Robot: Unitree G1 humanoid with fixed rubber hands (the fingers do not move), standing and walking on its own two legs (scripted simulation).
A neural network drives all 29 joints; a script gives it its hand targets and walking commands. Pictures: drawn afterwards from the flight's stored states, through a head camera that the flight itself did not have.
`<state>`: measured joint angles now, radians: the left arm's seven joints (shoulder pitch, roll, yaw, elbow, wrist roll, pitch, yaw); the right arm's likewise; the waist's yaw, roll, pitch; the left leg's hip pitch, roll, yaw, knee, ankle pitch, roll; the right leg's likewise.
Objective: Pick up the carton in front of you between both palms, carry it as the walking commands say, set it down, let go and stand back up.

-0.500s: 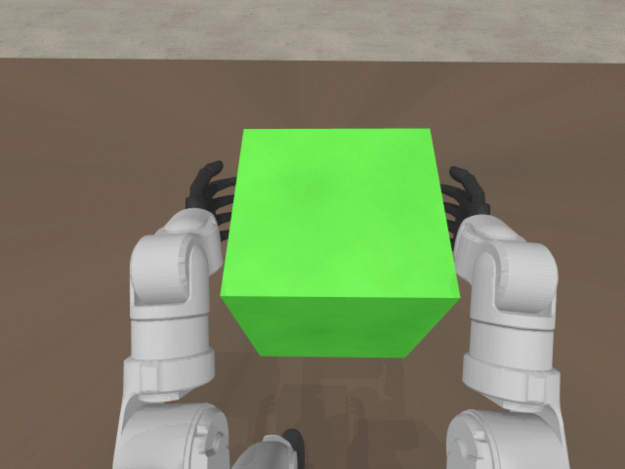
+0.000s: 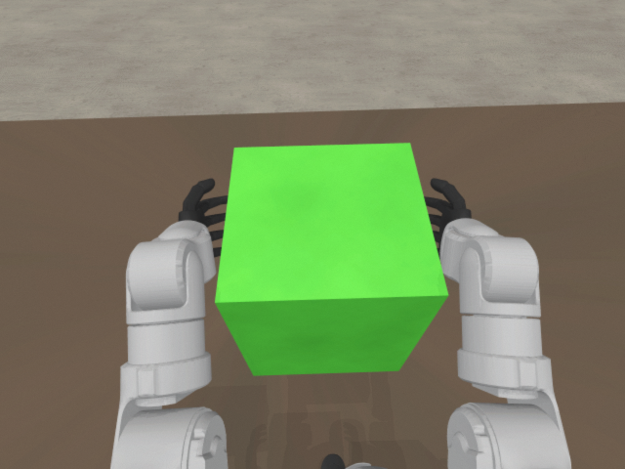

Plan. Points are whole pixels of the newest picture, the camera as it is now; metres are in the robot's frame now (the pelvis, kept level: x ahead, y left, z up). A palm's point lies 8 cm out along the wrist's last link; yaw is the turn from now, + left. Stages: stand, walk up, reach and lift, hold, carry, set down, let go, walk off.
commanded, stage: carry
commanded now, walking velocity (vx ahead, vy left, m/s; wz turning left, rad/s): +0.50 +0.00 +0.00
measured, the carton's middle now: (324, 270) +0.36 -0.03 +0.05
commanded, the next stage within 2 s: none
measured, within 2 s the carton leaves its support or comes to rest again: neither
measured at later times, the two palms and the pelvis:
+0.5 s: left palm (206, 119) +0.66 +0.15 +0.08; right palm (378, 115) +0.67 -0.15 +0.07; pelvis +0.31 -0.01 -0.05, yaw -2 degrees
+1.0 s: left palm (241, 56) +0.97 +0.11 +0.03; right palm (370, 55) +0.95 -0.19 +0.04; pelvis +0.60 -0.02 -0.08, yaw -1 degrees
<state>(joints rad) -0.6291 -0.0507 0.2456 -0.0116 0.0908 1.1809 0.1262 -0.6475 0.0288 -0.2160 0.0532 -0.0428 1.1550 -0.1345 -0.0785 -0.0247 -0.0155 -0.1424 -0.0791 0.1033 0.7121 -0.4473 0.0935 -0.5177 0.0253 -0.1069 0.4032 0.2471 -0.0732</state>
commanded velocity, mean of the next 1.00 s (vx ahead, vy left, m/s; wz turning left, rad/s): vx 0.50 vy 0.00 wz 0.00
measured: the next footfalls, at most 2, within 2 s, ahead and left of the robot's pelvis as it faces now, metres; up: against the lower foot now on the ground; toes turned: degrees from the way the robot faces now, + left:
right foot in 0.02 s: +0.17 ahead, -0.05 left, -0.05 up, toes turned -2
left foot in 0.54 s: +0.48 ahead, +0.03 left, -0.10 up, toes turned +0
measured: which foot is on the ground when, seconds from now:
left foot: down 0.00-0.04, up 0.06-0.52, down 0.54-1.00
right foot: up 0.00-0.00, down 0.02-0.54, up 0.56-1.00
